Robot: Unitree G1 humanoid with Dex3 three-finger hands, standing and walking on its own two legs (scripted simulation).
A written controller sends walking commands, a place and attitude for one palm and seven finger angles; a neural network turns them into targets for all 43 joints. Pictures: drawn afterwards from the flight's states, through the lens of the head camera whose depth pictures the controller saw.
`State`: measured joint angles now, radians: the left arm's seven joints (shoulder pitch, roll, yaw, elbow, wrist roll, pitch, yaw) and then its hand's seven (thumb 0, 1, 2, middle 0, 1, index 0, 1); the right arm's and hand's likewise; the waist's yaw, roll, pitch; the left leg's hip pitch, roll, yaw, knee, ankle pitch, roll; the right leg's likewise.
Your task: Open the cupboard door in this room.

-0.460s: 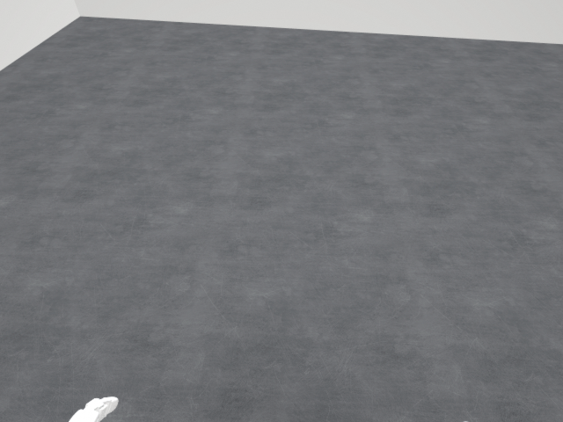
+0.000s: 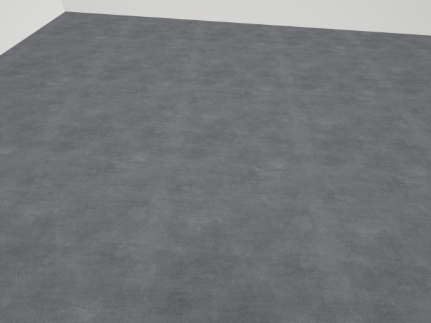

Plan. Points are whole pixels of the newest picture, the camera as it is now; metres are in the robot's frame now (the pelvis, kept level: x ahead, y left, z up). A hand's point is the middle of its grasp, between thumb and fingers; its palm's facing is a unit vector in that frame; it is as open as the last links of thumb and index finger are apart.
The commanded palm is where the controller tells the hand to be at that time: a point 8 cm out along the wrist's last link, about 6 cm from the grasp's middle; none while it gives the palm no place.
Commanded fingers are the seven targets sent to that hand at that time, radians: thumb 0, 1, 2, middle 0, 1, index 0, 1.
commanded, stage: stand and wait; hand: left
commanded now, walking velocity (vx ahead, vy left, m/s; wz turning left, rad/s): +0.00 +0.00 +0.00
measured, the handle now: out of the picture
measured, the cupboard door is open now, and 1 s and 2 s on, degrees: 0 0 0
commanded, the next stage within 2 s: turn or walk to find it in 0.44 s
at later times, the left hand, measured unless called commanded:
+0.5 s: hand out of the picture +0.07 +0.24 -0.15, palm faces -0.03 -0.94 -0.33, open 7.4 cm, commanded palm none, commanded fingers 0.00 0.90 0.90 -0.20 -0.30 -0.20 -0.30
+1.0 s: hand out of the picture +0.01 +0.22 -0.17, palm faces +0.13 -0.96 -0.24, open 7.4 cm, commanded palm none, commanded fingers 0.00 0.90 0.90 -0.20 -0.30 -0.20 -0.30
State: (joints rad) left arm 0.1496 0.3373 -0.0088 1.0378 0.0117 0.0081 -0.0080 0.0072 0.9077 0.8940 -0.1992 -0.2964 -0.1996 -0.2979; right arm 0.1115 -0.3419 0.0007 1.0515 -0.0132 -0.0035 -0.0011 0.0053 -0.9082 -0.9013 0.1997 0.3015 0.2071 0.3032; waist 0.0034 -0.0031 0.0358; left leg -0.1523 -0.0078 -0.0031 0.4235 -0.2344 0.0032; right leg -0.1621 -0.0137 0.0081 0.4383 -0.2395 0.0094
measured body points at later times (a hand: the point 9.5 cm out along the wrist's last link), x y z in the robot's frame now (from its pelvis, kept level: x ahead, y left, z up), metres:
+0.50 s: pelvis -0.02 +0.00 +0.00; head -0.02 +0.00 +0.45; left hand +0.07 +0.29 -0.13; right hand +0.05 -0.30 -0.13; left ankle +0.00 +0.12 -0.74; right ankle +0.00 -0.13 -0.74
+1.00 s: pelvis -0.04 +0.00 +0.00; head +0.00 +0.01 +0.44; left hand +0.00 +0.27 -0.15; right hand +0.03 -0.23 -0.15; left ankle +0.00 +0.12 -0.74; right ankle -0.05 -0.13 -0.70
